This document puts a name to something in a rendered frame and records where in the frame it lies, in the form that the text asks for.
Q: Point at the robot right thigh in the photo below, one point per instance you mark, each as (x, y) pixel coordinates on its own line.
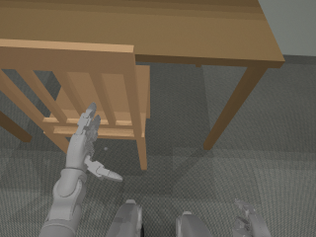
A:
(189, 225)

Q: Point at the robot thigh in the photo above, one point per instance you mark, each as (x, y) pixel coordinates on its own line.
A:
(189, 225)
(127, 221)

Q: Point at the table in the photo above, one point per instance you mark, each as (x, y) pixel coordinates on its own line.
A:
(198, 32)

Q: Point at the right robot hand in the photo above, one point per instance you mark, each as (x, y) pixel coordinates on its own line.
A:
(254, 227)

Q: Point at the left robot hand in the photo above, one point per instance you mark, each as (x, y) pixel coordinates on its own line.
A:
(81, 143)

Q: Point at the chair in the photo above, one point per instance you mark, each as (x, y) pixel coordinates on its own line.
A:
(102, 73)

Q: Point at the robot left thigh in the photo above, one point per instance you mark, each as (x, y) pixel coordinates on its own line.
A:
(127, 221)

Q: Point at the left robot forearm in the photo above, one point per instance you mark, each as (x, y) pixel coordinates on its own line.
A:
(66, 211)

